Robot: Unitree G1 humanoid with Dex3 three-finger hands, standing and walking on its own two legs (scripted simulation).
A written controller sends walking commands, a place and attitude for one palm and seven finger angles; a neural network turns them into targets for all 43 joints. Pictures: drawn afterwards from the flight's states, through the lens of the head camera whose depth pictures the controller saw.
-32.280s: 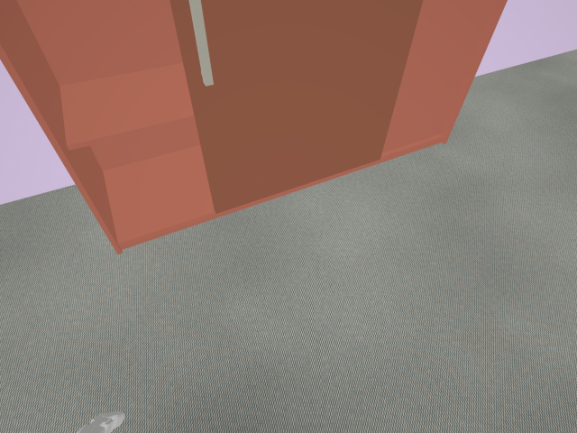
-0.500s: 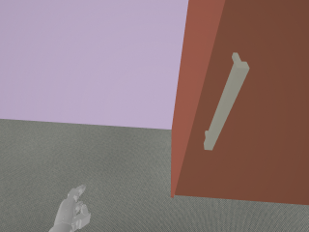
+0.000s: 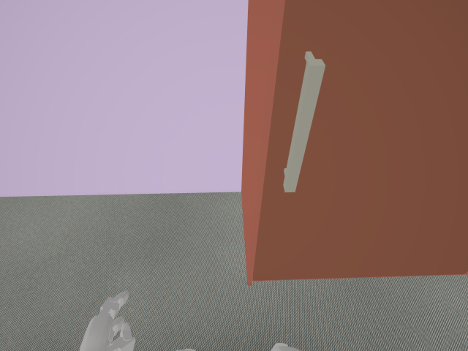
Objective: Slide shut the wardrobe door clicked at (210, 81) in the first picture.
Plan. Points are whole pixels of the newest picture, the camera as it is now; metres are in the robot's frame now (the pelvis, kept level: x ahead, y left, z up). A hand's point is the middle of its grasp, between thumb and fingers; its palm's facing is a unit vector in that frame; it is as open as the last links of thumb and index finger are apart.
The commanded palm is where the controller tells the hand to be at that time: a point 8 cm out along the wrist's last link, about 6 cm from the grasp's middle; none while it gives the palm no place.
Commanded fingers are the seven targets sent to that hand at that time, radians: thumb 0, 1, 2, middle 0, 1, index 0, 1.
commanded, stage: step back with the hand held close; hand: right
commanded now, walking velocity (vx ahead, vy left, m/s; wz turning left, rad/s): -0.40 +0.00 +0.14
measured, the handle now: (297, 130) +0.54 -0.10 +0.11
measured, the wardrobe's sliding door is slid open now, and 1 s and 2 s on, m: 0.00 0.00 0.00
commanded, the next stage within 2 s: stop stepping back and stand still in 0.08 s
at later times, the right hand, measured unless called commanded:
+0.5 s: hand out of the picture -0.02 -0.32 +0.21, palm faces +0.64 +0.69 -0.34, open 7.4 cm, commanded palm -0.04 -0.34 +0.20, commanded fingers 0.00 -0.90 -0.90 0.20 0.30 0.20 0.30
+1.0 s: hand out of the picture +0.02 -0.30 +0.19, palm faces +0.44 +0.76 -0.48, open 7.4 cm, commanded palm -0.04 -0.33 +0.20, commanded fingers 0.00 -0.90 -0.90 0.20 0.30 0.20 0.30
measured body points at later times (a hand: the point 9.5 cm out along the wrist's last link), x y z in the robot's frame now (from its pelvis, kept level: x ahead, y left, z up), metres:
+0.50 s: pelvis -0.16 -0.03 +0.01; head -0.20 -0.03 +0.46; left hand +0.02 +0.18 -0.07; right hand -0.06 -0.36 +0.23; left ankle -0.16 +0.08 -0.71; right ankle -0.14 -0.15 -0.66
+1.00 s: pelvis -0.20 -0.04 +0.02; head -0.20 -0.03 +0.47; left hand -0.10 +0.23 -0.09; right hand -0.01 -0.34 +0.22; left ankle -0.19 +0.08 -0.71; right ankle -0.19 -0.15 -0.67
